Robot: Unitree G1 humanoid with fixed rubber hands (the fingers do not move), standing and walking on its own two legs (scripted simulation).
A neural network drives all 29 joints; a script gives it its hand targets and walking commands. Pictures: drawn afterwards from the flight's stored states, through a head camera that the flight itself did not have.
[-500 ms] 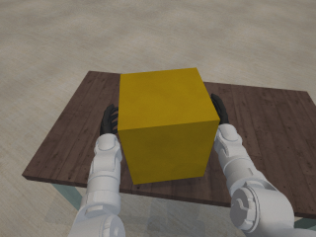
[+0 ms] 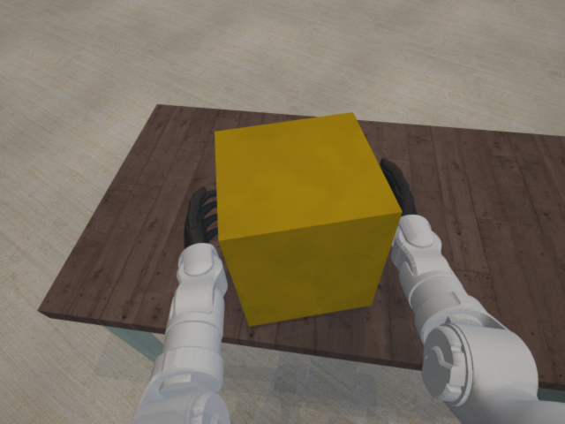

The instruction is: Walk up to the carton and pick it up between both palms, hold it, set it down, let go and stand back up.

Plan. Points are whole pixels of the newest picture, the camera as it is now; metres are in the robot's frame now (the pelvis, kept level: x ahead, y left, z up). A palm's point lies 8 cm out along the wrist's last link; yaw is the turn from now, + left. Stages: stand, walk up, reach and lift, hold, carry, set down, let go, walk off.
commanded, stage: set down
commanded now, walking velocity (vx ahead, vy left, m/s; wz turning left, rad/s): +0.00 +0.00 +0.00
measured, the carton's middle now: (298, 224) +0.42 +0.04 +0.01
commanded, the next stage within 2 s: none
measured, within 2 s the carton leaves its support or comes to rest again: rests again in 0.32 s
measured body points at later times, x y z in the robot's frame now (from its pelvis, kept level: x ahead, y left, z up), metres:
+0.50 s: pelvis -0.01 -0.01 +0.00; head +0.08 -0.01 +0.44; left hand +0.38 +0.18 +0.03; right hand +0.46 -0.11 +0.04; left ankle +0.01 +0.15 -0.74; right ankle -0.03 -0.06 -0.74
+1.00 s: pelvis -0.01 +0.00 +0.00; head +0.08 +0.00 +0.44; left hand +0.37 +0.18 +0.03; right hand +0.45 -0.11 +0.04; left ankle +0.01 +0.15 -0.74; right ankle -0.03 -0.06 -0.74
